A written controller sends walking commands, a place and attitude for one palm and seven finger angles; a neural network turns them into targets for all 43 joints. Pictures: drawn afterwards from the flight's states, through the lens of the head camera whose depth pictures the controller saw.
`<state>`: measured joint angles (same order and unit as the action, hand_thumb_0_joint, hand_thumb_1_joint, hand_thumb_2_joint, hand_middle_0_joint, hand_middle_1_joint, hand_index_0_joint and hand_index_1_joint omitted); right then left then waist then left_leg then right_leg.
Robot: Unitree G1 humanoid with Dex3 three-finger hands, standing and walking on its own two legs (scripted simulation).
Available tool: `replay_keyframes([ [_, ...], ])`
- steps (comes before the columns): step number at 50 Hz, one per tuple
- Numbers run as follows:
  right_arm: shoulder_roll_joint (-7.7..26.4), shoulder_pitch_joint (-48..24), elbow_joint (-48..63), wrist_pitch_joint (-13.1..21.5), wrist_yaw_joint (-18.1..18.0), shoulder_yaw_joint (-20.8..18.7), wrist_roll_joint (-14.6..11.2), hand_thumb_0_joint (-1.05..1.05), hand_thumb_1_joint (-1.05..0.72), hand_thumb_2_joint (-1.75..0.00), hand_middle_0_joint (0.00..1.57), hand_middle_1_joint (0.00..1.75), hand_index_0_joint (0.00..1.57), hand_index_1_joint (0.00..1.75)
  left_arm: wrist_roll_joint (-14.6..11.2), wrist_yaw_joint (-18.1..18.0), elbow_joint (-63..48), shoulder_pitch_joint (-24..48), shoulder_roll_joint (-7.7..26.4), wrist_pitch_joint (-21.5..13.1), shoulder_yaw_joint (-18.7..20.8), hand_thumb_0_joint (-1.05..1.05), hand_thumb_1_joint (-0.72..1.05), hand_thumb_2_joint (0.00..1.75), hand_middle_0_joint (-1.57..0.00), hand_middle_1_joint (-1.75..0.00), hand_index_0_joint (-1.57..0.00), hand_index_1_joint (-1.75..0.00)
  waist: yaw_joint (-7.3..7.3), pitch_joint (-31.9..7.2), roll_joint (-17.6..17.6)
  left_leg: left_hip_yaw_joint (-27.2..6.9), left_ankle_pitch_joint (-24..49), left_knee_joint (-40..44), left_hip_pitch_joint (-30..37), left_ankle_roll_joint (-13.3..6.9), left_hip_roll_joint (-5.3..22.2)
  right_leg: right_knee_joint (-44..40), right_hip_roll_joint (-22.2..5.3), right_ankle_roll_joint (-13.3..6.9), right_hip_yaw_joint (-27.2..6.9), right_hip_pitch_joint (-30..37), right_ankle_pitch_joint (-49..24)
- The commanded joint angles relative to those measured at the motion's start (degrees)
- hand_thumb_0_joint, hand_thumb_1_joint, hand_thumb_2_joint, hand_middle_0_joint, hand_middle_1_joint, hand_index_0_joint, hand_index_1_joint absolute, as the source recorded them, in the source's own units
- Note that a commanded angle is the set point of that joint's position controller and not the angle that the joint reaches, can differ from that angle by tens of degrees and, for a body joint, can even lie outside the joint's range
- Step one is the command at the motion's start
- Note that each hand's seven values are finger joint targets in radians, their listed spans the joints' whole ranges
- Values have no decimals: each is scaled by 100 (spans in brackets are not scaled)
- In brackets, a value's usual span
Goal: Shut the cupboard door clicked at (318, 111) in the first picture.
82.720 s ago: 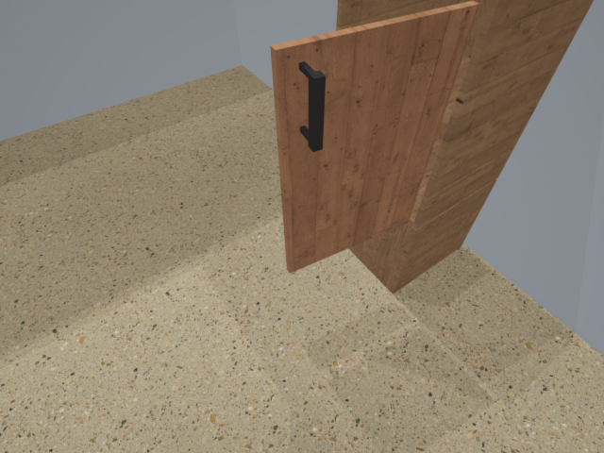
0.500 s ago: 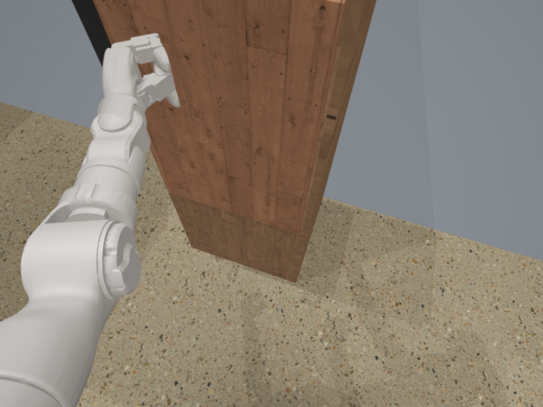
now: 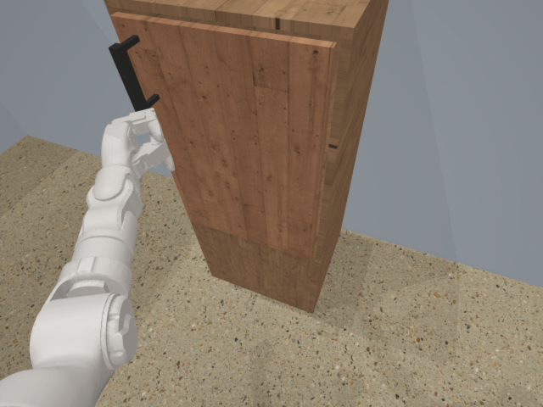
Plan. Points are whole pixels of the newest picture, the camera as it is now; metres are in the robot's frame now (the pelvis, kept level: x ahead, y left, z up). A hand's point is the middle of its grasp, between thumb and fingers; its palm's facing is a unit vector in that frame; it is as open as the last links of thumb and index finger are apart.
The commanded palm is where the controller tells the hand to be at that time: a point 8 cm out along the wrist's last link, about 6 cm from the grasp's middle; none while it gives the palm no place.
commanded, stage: draw the hand back to the body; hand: left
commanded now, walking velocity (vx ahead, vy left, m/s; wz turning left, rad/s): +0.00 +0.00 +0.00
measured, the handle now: (137, 77) +0.66 +0.21 +0.17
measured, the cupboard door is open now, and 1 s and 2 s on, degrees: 0 0 0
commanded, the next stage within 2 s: step back with the hand held close in 1.30 s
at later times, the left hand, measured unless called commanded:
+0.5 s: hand (65, 266) +0.27 +0.21 +0.16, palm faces +0.27 -0.94 -0.20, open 3.4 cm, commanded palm +0.23 +0.26 +0.18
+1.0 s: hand out of the picture +0.15 +0.30 +0.17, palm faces +0.50 -0.75 -0.43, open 6.7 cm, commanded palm +0.11 +0.33 +0.19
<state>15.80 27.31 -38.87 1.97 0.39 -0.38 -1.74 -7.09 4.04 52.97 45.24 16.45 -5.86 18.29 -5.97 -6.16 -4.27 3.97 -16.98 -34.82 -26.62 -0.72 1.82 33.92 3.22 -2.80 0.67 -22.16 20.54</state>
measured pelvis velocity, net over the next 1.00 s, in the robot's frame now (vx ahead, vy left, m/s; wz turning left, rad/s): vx -0.01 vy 0.02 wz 0.05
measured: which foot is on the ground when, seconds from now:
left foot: down 0.00-1.00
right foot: down 0.00-1.00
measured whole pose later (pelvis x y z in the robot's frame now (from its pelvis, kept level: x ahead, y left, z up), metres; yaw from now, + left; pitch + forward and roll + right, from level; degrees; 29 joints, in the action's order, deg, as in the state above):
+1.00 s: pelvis -0.01 +0.02 +0.02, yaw +3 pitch -4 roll -1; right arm 14.2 12.9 -36.8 3.5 -3.9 -0.1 -1.2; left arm -4.3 -5.8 -20.6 -30.3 20.3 -6.2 20.5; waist 3.3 -0.9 -4.8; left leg 2.1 -12.5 -24.9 -8.3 -1.9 -0.8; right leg 21.8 1.2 -1.3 2.4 -2.0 15.8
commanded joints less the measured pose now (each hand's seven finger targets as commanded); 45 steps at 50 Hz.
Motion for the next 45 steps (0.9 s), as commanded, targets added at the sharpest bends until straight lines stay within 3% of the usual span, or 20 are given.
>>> replay_keyframes([
  [1,658,-617,835,419,-195,-266,-99,0,-90,-90,20,30,20,30,-212,79,-3146,2329,1273,-473,-133,0,90,90,-130,-150,-130,-150,329,-2074,294,-132,2173,83,1681,-260,-308,-375,-115,399,-122,1217,-4179],
  [4,616,-891,823,464,-241,-233,-139,0,-90,-90,20,30,20,30,-166,126,-3587,1592,1021,-300,-478,0,90,90,-130,-150,-130,-150,377,-1639,32,-155,2063,178,1914,-256,-271,-495,-109,373,-71,914,-3538],
  [6,608,-1128,819,456,-274,-192,-197,0,-90,-90,20,30,20,30,-274,235,-3384,1005,823,65,-620,0,90,90,-130,-150,-130,-150,428,-1212,123,-200,1690,289,1851,-238,-279,-618,-108,356,-37,748,-3041],
  [9,660,-1443,935,410,-368,-129,-281,0,-90,-90,20,30,20,30,-562,411,-3347,373,800,628,-529,0,90,90,-122,-141,-122,-141,510,-815,770,-254,1285,424,1716,-252,-299,-826,-142,420,-33,725,-2528],
  [11,631,-1758,1051,405,-428,-61,-311,0,-90,-90,20,30,20,30,-672,500,-3695,193,874,837,-469,0,90,90,-116,-135,-116,-135,585,-773,957,-286,1146,521,1718,-240,-304,-869,-205,404,-56,816,-2323],
  [12,425,-1915,1252,413,-406,3,-234,0,-90,-90,20,30,20,30,-118,2,-4837,136,911,229,-827,0,90,90,-113,-132,-113,-132,464,-403,712,-217,989,730,1778,-186,-278,-1125,-361,478,-247,555,-2089],
  [13,466,-2001,1137,362,-418,-22,-177,0,-90,-90,20,30,20,30,-62,-269,-4502,-601,830,121,-711,0,90,90,-111,-129,-111,-129,501,-308,878,-267,858,782,1792,-155,-228,-1112,-330,448,-170,627,-1797],
  [14,456,-2136,1218,353,-419,-1,-193,0,-90,-90,20,30,20,30,-90,-371,-4812,-856,695,66,-817,0,90,90,-108,-126,-108,-126,563,-283,791,-268,853,821,1829,-164,-236,-1172,-329,447,-175,633,-1715],
  [17,414,-2273,1248,263,-409,42,-182,0,-90,-90,20,30,20,30,96,-604,-5590,-1015,845,-83,-838,0,90,90,-100,-117,-100,-117,536,-367,609,-271,859,996,2143,-144,-205,-1290,-271,336,-100,762,-1377],
  [19,425,-2299,1223,225,-420,19,-142,0,-90,-90,20,30,20,30,98,-705,-5910,-1515,944,-112,-735,0,90,90,-94,-111,-94,-111,577,-375,493,-296,924,1079,2256,-137,-161,-1379,-259,294,-100,959,-1371],
  [20,400,-2375,1257,230,-428,72,-138,0,-90,-90,20,30,20,30,172,-745,-6150,-1374,1077,-181,-661,0,90,90,-92,-108,-92,-108,592,-452,335,-293,915,1140,2339,-137,-183,-1411,-260,282,-94,970,-1316],
  [21,345,-2391,1254,223,-441,57,-112,0,-90,-90,20,30,20,30,154,-784,-6299,-1581,942,-183,-737,0,90,90,-89,-105,-89,-105,577,-430,117,-289,898,1179,2419,-117,-162,-1427,-265,257,-91,1064,-1252],
  [22,348,-2423,1231,230,-446,103,-101,0,-90,-90,20,30,20,30,215,-841,-6418,-1536,1177,-212,-544,0,90,90,-86,-102,-86,-102,599,-389,2,-301,874,1215,2458,-108,-177,-1497,-245,246,-72,990,-1195],
  [23,303,-2423,1232,235,-446,83,-79,0,-90,-90,20,30,20,30,198,-867,-6555,-1813,1006,-217,-638,0,90,90,-83,-99,-83,-99,589,-361,-200,-310,878,1255,2508,-87,-163,-1504,-252,221,-67,1095,-1171],
  [25,321,-2482,1230,250,-452,125,-64,0,-90,-90,20,30,20,30,247,-913,-6814,-2131,1221,-249,-434,0,90,90,-78,-93,-78,-93,651,-407,-213,-333,972,1314,2568,-86,-166,-1581,-238,209,-39,1177,-1221],
  [26,282,-2492,1233,251,-456,101,-40,0,-90,-90,20,30,20,30,212,-921,-6949,-2490,1013,-244,-551,0,90,90,-75,-90,-75,-90,647,-336,-300,-332,1020,1342,2592,-68,-147,-1569,-243,192,-24,1270,-1270],
  [33,292,-2581,1290,215,-416,78,5,0,-90,-90,20,30,20,30,175,-916,-7277,-4518,1009,-215,-185,0,90,90,-56,-69,-56,-69,796,79,409,-350,1134,1468,2429,-85,-127,-1666,-238,239,53,1385,-1345],
  [34,330,-2584,1280,208,-416,47,3,0,-90,-90,20,30,20,30,168,-914,-7312,-4860,1146,-210,-6,0,90,90,-53,-66,-53,-66,851,88,509,-369,1220,1471,2389,-85,-115,-1694,-228,228,56,1462,-1377],
  [40,283,-2585,1305,288,-427,10,22,0,-90,-90,20,30,20,30,220,-987,-8232,-5725,1563,-367,631,0,90,90,-36,-48,-36,-48,923,7,143,-346,1259,1423,2384,-82,-149,-1687,-287,240,67,1475,-1331],
  [45,275,-2477,1278,453,-431,-53,43,0,-90,-90,20,30,20,30,249,-1079,-8729,-6772,1677,-450,986,0,90,90,-23,-33,-23,-33,948,160,-87,-356,1370,1351,2297,-55,-142,-1667,-293,224,102,1423,-1385],
])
